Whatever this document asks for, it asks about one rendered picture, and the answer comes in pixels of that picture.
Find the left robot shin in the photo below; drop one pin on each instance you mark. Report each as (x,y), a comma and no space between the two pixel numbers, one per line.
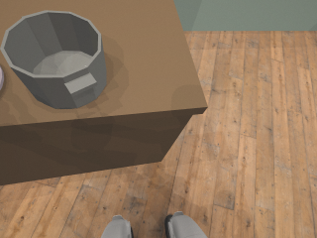
(116,217)

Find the table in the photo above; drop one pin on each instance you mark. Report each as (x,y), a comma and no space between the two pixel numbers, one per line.
(152,90)

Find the robot shin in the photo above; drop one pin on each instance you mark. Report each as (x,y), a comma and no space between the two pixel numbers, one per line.
(116,217)
(177,213)

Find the pot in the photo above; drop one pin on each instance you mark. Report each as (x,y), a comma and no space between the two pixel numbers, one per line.
(59,56)

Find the right robot shin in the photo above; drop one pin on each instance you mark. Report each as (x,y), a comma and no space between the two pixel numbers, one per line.
(177,213)

